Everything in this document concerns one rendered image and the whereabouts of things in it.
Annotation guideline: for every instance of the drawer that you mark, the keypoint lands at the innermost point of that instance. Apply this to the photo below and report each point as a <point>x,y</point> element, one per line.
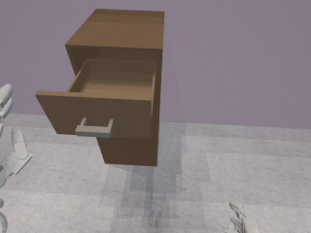
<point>104,89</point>

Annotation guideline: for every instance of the cabinet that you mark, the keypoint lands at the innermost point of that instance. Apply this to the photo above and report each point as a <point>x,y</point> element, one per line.
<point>132,35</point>

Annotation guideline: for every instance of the handle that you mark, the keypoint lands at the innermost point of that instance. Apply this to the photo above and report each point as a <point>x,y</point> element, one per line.
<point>84,130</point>

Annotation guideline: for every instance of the left robot hand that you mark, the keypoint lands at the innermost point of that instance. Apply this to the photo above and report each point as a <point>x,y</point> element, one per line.
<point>15,161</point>

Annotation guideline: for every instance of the right robot hand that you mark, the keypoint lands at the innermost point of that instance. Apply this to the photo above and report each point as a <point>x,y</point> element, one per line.
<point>247,224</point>

